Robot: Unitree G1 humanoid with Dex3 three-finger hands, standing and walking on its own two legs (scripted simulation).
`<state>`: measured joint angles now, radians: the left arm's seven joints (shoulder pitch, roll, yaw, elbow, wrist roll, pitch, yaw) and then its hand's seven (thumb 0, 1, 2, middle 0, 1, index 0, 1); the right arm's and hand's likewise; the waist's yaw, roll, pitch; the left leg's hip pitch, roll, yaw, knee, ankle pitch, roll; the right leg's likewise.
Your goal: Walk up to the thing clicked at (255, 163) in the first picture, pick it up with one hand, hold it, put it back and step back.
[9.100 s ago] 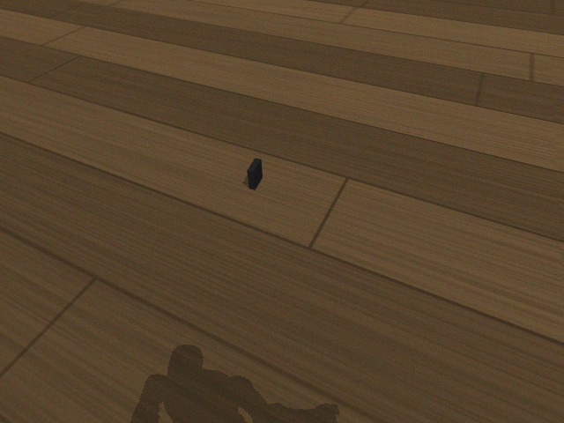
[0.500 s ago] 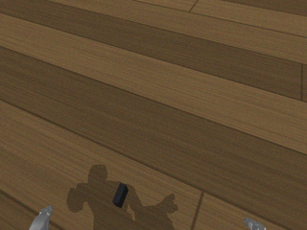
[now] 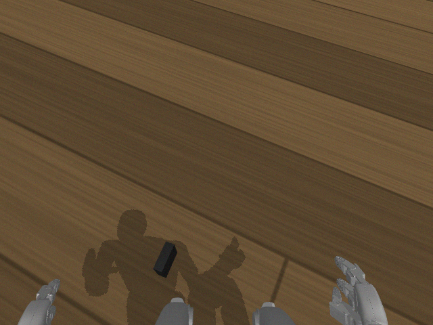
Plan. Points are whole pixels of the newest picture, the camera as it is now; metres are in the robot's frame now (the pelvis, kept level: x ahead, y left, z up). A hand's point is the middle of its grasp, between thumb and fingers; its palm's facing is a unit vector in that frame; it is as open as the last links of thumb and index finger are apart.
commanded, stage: go down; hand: left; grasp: from the side
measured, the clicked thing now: (166, 260) +0.38 +0.20 -0.62
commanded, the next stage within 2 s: none
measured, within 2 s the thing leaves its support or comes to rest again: neither
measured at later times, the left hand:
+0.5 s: hand (82, 281) +0.24 +0.33 -0.22, palm faces +0.10 -0.96 -0.25, open 17.2 cm
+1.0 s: hand (80, 266) +0.29 +0.36 -0.27, palm faces +0.13 -0.97 -0.18, open 16.8 cm
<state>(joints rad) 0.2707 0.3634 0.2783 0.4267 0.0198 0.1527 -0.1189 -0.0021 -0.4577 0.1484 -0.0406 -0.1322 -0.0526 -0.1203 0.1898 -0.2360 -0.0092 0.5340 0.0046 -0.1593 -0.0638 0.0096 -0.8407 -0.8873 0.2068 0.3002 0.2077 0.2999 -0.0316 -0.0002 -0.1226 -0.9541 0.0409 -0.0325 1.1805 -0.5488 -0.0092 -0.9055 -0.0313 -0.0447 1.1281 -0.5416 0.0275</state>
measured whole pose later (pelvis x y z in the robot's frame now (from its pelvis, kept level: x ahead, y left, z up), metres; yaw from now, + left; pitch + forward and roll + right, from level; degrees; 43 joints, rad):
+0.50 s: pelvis -0.05 -0.01 -0.15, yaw -2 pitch +32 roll -4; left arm -0.14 0.54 0.53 0.74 -0.10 -0.30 -0.40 -0.01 -0.53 0.18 -0.05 -0.17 -0.05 -0.17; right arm 0.10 -0.29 0.01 0.63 -0.01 -0.17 -0.03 0.01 -0.88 -0.90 0.21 0.30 0.21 0.30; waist -0.02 -0.01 -0.17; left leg -1.65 0.04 -0.07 1.77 -0.67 -0.02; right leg -1.60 -0.03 -0.05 1.73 -0.68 0.02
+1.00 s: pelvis -0.08 +0.00 -0.24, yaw -5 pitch +33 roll -6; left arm -0.37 0.72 0.71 0.94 -0.16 -0.41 -0.57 -0.01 -0.44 0.17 -0.04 -0.16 -0.04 -0.15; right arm 0.11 -0.33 0.06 0.67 -0.01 -0.17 -0.03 0.01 -0.89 -0.90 0.21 0.30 0.21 0.30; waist -0.06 -0.02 -0.14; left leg -1.96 0.04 -0.11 2.06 -0.69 -0.02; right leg -1.90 -0.01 -0.06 2.00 -0.68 0.02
